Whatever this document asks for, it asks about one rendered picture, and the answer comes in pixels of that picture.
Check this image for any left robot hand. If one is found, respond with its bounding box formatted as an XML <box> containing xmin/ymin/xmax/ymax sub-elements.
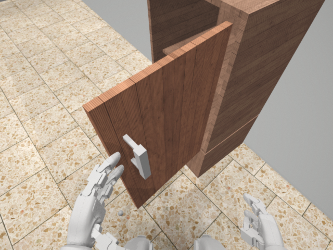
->
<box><xmin>67</xmin><ymin>152</ymin><xmax>130</xmax><ymax>250</ymax></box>

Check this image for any robot right thigh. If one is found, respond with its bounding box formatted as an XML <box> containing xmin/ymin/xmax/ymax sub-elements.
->
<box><xmin>194</xmin><ymin>237</ymin><xmax>226</xmax><ymax>250</ymax></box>

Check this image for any cupboard door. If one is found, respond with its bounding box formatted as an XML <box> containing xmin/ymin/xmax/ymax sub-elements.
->
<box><xmin>82</xmin><ymin>21</ymin><xmax>233</xmax><ymax>209</ymax></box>

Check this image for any handle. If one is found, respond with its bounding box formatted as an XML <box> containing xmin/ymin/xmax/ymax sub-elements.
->
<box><xmin>123</xmin><ymin>134</ymin><xmax>151</xmax><ymax>180</ymax></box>

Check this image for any robot left thigh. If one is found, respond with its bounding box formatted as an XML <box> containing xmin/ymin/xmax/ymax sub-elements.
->
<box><xmin>123</xmin><ymin>237</ymin><xmax>153</xmax><ymax>250</ymax></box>

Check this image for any robot thigh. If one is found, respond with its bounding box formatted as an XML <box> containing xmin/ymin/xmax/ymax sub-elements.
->
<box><xmin>123</xmin><ymin>237</ymin><xmax>153</xmax><ymax>250</ymax></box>
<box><xmin>194</xmin><ymin>237</ymin><xmax>226</xmax><ymax>250</ymax></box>

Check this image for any right robot hand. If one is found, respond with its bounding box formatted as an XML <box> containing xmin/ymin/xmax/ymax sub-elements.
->
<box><xmin>240</xmin><ymin>193</ymin><xmax>284</xmax><ymax>250</ymax></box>

